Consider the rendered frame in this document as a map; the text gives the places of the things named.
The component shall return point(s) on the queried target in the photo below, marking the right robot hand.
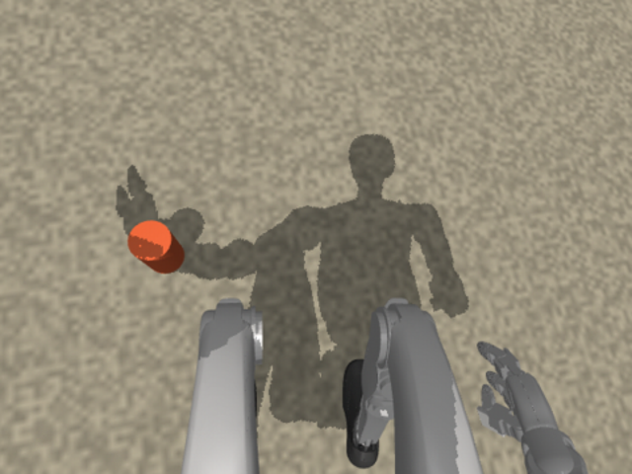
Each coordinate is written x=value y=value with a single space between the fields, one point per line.
x=521 y=392

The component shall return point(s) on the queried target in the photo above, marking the right robot foot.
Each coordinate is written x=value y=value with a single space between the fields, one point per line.
x=359 y=455

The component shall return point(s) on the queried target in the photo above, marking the right robot arm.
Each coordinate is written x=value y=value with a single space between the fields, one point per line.
x=550 y=451

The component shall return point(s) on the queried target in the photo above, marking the can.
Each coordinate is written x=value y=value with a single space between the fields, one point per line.
x=153 y=244

